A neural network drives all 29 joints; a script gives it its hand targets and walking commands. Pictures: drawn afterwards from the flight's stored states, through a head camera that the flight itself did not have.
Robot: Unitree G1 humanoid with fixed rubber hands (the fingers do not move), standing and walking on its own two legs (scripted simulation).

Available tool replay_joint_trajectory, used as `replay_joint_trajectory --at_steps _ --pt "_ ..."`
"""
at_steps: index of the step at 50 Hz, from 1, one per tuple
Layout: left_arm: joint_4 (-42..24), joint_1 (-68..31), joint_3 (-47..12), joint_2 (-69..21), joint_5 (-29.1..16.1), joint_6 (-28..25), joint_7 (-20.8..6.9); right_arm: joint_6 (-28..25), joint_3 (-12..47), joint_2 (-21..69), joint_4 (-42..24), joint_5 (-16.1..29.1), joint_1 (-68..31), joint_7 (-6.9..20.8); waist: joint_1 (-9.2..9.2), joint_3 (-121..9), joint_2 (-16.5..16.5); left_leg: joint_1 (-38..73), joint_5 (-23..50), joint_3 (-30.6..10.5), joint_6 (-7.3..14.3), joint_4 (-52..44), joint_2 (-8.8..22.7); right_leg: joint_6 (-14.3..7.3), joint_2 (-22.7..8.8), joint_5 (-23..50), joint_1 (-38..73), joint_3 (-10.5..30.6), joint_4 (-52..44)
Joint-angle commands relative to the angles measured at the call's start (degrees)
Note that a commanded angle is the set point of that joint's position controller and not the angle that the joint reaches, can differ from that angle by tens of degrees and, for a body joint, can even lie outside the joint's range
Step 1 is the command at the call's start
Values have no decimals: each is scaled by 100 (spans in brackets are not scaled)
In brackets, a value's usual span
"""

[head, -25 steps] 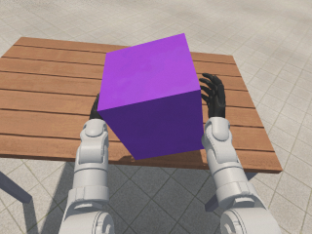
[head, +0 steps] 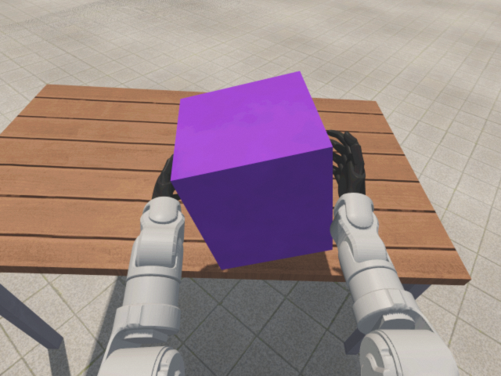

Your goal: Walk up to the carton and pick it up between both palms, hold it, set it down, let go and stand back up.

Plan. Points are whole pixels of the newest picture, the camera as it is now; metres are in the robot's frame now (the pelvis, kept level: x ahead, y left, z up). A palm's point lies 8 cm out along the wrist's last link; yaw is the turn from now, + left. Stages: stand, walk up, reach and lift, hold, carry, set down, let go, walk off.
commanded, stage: set down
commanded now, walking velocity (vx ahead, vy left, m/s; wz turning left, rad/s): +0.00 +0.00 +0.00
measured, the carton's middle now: (258, 176) +0.42 -0.02 +0.09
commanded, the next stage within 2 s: none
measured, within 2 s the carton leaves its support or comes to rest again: neither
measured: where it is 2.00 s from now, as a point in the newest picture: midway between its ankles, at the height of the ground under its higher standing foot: outside the picture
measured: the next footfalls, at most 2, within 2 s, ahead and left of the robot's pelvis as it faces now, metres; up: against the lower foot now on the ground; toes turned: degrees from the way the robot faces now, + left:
none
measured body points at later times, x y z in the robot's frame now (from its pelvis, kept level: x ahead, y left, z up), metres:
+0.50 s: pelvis -0.03 -0.03 +0.00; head -0.02 -0.02 +0.45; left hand +0.38 +0.10 +0.08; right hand +0.37 -0.20 +0.13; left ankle -0.05 +0.09 -0.74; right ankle +0.02 -0.15 -0.74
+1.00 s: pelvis +0.01 -0.01 +0.00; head +0.04 +0.00 +0.45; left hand +0.44 +0.11 +0.06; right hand +0.41 -0.18 +0.09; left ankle -0.05 +0.09 -0.74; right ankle +0.02 -0.15 -0.74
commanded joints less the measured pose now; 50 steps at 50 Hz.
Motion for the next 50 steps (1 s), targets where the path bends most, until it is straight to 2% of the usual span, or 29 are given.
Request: replay_joint_trajectory --at_steps 1,4,9,11,16,20,23,29,35,38,43,50 --pt "-1471 -5294 -3069 -3101 -1004 -1280 -703 -307 1563 2202 -965 -356 -4211 855 -378 -3811 1014 1055 6004 18 -989 321 312 -248 547 1295 7 -438 188" --pt "-1000 -5307 -2855 -3095 -988 -1376 -725 -249 1607 2461 -748 -460 -4364 889 -273 -3903 761 473 5308 139 -815 196 174 -206 484 1694 549 -317 304" --pt "15 -5307 -1899 -2836 -635 -1516 -941 -119 1641 2819 -355 -755 -4521 938 -30 -3645 105 -1366 2951 431 -384 -495 -131 19 171 2694 2185 -117 604" --pt "389 -5340 -1500 -2701 -492 -1626 -1054 -116 1560 2916 -168 -895 -4575 973 58 -3546 -81 -1897 2142 490 -244 -781 -183 105 50 2836 2601 -67 686" --pt "1111 -5780 -859 -2568 -304 -2001 -1134 -166 1055 3051 342 -1301 -4749 1116 217 -3447 -180 -2177 1116 573 -67 -1127 -191 171 -38 1912 2262 -108 597" --pt "1250 -6386 -764 -2626 -368 -2335 -1020 -205 537 3135 589 -1625 -4837 1218 126 -3760 -93 -2100 767 616 -73 -1186 -182 116 -2 1198 1812 -187 484" --pt "1395 -6688 -785 -2673 -437 -2543 -939 -228 223 3198 726 -1836 -4894 1246 20 -4046 -11 -2060 684 656 -113 -1176 -192 98 13 1055 1645 -231 481" --pt "1720 -7040 -671 -2555 -429 -2844 -904 -178 -148 3375 1087 -2138 -4748 1213 -156 -4384 226 -2215 785 680 -176 -1140 -247 113 -21 1485 1790 -208 584" --pt "2131 -6783 -406 -2376 -278 -3040 -983 -161 -165 3479 1200 -2247 -4569 1158 -130 -4396 241 -2407 1312 678 -230 -1052 -251 143 -47 2386 2129 -128 743" --pt "2243 -6587 -362 -2376 -235 -3145 -1020 -218 -66 3515 1157 -2259 -4455 1135 -135 -4445 202 -2398 1807 661 -275 -945 -249 164 -31 2950 2246 -122 817" --pt "2277 -6325 -506 -2500 -238 -3277 -987 -386 191 3470 1085 -2160 -4302 1131 -103 -4650 313 -2063 2934 583 -416 -633 -157 131 73 3631 2115 -164 894" --pt "2170 -6005 -1035 -2881 -444 -3335 -795 -639 370 3286 1012 -1987 -4280 1152 -101 -5039 665 -1006 4674 401 -659 22 54 -31 333 3486 1007 -308 794"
